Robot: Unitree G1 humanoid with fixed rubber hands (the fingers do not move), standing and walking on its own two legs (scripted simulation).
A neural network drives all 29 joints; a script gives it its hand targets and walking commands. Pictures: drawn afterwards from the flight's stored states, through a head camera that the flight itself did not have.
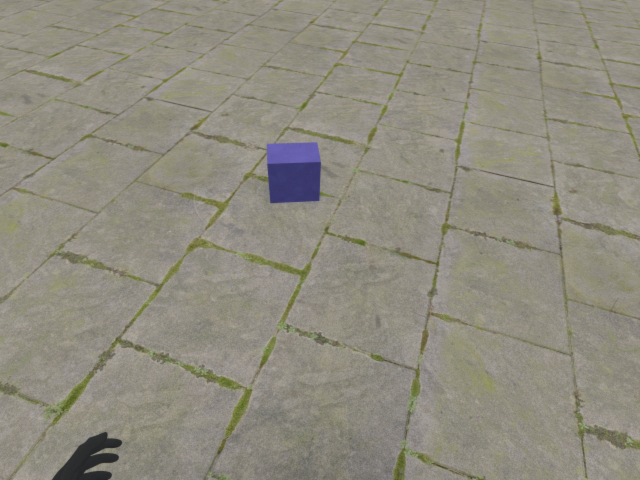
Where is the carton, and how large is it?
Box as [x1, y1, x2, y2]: [267, 142, 320, 202]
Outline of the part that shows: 316,142 267,144 267,166 270,202 318,200 320,160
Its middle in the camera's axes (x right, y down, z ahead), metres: -0.13 -0.30 +1.84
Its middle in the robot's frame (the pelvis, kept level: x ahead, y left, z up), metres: +1.54 +0.11 -0.65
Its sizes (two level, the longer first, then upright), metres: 0.235 0.157 0.227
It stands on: the floor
